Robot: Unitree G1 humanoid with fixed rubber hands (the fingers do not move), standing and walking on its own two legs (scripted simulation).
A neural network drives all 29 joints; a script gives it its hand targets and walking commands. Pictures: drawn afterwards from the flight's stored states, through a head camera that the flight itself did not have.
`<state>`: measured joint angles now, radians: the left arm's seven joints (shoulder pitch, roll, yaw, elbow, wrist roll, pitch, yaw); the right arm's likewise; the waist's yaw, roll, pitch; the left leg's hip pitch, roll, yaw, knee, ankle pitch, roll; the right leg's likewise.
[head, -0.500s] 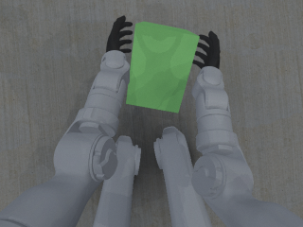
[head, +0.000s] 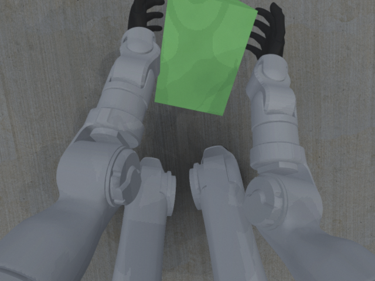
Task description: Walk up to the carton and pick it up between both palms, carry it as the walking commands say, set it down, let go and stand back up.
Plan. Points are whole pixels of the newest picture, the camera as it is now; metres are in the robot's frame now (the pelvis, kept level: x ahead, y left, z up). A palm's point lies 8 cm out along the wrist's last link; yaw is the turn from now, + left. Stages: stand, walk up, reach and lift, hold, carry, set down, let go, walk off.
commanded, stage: set down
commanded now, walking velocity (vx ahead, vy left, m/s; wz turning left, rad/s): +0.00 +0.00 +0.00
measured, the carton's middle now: (200, 46) +0.53 -0.09 -0.26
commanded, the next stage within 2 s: none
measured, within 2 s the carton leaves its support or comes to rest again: neither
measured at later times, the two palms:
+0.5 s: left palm (137, 25) +0.55 +0.02 -0.16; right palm (265, 48) +0.49 -0.20 -0.16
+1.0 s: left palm (139, 20) +0.57 +0.02 -0.17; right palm (265, 41) +0.50 -0.21 -0.17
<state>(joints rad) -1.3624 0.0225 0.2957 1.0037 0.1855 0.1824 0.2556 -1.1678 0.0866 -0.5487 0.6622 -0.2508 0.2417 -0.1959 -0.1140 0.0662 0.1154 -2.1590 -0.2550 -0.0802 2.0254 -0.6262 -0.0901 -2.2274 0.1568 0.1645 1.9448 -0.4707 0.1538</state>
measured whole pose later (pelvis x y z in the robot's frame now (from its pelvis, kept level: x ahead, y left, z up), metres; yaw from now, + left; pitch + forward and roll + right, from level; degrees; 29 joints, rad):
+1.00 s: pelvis +0.01 +0.00 -0.02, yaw +0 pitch +45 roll -1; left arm -1.49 0.07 0.37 1.07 0.29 0.15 0.12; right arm -1.30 0.01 -0.68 0.78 -0.31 0.17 -0.01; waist -0.13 0.05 0.18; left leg -2.23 -0.23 -0.07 2.10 -0.64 -0.06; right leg -2.28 0.08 0.10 2.01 -0.51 0.12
